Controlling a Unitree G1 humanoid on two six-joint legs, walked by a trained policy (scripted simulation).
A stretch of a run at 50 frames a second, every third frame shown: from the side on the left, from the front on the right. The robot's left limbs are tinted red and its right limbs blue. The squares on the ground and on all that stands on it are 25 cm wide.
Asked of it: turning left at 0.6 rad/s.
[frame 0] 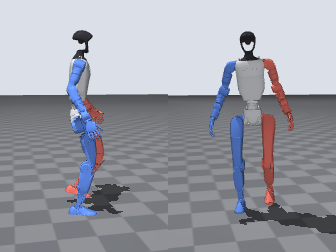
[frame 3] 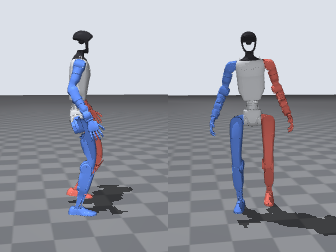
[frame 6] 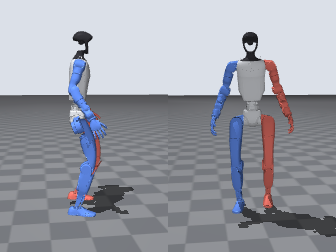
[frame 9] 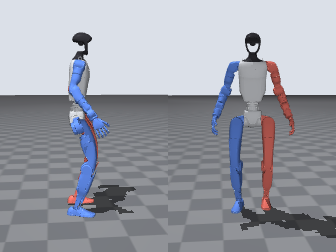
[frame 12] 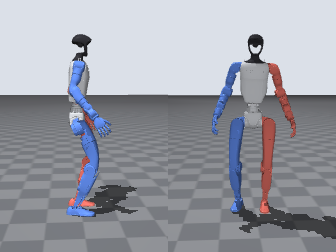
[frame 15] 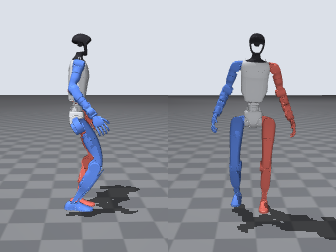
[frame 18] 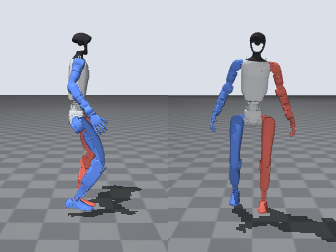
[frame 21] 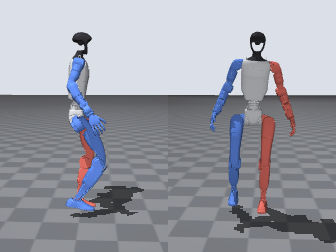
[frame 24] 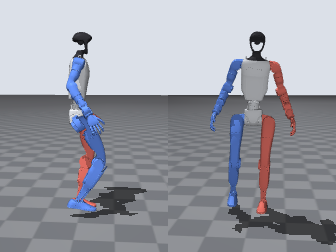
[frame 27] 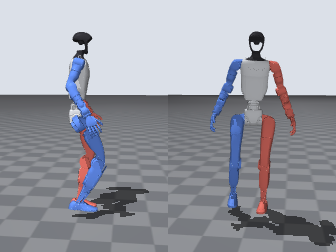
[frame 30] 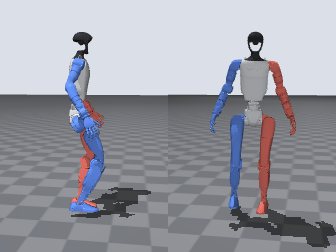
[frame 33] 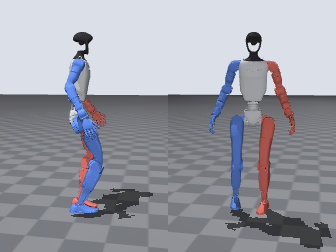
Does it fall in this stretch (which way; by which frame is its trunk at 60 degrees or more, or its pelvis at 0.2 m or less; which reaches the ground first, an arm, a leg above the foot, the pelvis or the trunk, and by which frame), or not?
no
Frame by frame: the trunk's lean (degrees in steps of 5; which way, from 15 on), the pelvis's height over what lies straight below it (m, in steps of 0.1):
0: 5, 0.8
3: 5, 0.8
6: 5, 0.8
9: 5, 0.8
12: 5, 0.8
15: 5, 0.8
18: 5, 0.8
21: 5, 0.8
24: 5, 0.8
27: 5, 0.8
30: 5, 0.8
33: 5, 0.8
